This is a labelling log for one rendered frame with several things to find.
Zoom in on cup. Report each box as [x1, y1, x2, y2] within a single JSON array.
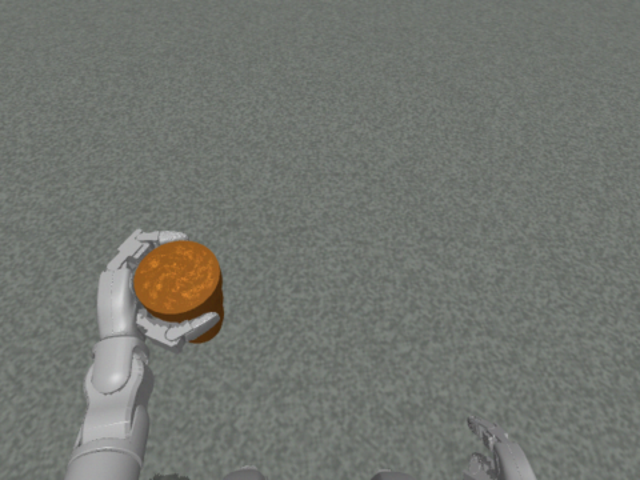
[[134, 241, 224, 344]]

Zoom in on right robot hand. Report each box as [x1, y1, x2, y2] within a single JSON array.
[[463, 416, 537, 480]]

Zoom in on left robot hand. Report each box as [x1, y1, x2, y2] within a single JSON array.
[[96, 229, 220, 354]]

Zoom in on left robot arm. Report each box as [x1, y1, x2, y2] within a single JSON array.
[[64, 335, 154, 480]]

